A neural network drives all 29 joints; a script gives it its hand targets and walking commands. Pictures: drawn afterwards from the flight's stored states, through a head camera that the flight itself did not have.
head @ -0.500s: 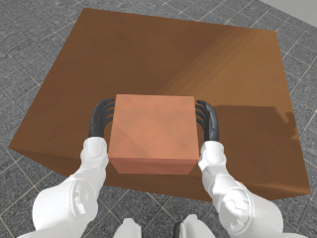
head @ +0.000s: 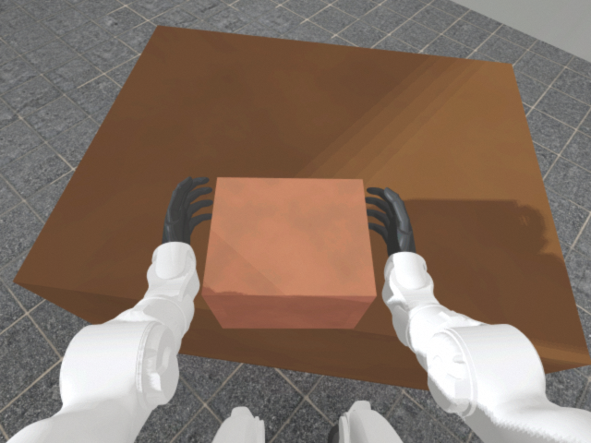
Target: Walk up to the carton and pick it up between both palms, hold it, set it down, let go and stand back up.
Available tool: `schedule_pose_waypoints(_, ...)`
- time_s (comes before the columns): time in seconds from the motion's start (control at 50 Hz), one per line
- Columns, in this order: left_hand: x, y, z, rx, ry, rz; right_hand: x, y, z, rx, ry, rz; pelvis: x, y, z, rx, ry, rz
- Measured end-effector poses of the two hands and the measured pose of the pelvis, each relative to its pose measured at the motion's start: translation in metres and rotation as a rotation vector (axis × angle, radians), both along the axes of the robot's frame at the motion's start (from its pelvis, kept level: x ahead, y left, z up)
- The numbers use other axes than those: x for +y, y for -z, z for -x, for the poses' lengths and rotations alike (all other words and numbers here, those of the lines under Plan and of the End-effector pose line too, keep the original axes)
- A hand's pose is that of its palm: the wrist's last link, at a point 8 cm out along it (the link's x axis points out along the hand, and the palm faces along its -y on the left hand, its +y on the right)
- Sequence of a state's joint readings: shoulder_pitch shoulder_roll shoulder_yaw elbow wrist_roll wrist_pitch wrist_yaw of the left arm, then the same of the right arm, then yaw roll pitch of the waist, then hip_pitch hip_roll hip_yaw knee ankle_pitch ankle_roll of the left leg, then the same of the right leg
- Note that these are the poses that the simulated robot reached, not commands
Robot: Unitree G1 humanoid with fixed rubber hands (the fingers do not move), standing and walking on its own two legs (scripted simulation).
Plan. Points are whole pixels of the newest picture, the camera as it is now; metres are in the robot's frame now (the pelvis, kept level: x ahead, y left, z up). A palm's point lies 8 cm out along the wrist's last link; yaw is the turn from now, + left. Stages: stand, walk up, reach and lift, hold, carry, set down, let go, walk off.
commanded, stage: set down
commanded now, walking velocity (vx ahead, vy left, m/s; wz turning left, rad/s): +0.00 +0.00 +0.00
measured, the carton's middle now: (289, 257) +0.40 +0.02 -0.04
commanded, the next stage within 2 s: none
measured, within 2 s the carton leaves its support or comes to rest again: neither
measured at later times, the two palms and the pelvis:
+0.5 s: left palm (142, 209) +0.42 +0.21 +0.05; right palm (437, 210) +0.43 -0.18 +0.04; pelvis +0.00 +0.00 +0.02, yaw +1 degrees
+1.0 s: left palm (102, 170) +0.42 +0.23 +0.13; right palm (475, 170) +0.43 -0.19 +0.13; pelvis +0.01 -0.01 +0.07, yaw +2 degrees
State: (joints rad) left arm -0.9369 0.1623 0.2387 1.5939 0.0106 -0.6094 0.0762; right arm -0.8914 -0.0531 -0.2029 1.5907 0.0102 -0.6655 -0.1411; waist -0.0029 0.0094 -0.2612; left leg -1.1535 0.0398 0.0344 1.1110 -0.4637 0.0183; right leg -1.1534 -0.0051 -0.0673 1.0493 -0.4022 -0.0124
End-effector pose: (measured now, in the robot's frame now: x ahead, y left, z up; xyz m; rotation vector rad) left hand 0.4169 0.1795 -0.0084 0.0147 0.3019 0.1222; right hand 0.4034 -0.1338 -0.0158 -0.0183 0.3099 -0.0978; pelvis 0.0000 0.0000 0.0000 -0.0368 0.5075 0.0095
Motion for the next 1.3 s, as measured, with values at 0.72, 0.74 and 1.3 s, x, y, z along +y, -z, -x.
schedule_pose_waypoints(0.72, 0.036, -0.092, -0.011, -0.063, 0.013, -0.042, -0.049, -0.097, -0.029, -0.083, 0.029, 0.014, -0.007, -0.042, -0.008, -0.084, -0.013, -0.006)
schedule_pose_waypoints(0.74, 0.037, -0.095, -0.010, -0.063, 0.011, -0.042, -0.050, -0.101, -0.029, -0.084, 0.030, 0.015, -0.007, -0.044, -0.008, -0.093, -0.014, -0.006)
schedule_pose_waypoints(1.3, 0.046, -0.080, 0.065, -0.006, -0.027, -0.009, -0.039, -0.085, 0.049, 0.002, 0.024, -0.029, -0.011, -0.069, 0.002, -0.248, -0.031, -0.022)
